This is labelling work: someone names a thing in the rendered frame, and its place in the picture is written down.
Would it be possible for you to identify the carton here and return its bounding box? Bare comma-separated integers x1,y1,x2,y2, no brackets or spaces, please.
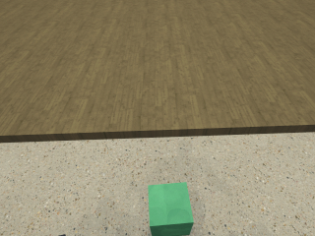
148,182,194,236

